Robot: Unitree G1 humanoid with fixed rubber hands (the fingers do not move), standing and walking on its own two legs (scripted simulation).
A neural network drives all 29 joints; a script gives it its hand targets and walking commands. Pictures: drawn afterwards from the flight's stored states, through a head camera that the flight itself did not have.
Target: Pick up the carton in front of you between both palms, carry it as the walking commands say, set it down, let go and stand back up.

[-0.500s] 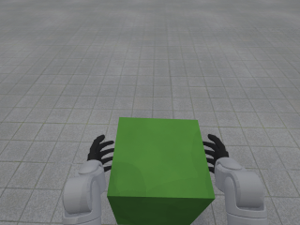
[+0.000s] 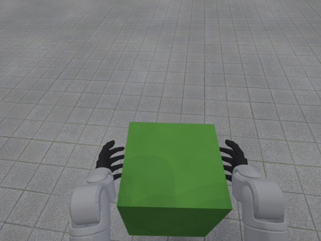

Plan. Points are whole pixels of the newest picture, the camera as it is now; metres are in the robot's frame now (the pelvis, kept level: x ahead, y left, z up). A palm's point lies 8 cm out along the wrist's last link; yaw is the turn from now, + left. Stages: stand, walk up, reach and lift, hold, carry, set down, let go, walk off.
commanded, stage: carry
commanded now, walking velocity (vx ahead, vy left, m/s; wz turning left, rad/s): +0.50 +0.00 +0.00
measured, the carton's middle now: (169, 182) +0.26 +0.01 -0.02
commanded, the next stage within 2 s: none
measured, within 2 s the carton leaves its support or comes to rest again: neither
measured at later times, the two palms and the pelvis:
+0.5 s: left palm (114, 80) +0.58 +0.17 +0.08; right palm (205, 81) +0.55 -0.12 +0.08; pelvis +0.31 +0.05 +0.00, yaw -5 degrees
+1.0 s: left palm (136, 37) +0.88 +0.12 +0.08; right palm (204, 36) +0.88 -0.17 +0.06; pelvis +0.63 -0.02 +0.00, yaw +0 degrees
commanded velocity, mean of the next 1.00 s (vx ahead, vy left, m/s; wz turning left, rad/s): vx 0.50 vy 0.00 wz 0.00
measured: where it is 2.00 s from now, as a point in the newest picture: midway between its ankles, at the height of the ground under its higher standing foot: (169, 123)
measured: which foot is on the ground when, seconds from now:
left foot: up 0.00-0.32, down 0.34-0.88, up 0.90-1.00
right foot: down 0.00-0.38, up 0.40-0.84, down 0.86-1.00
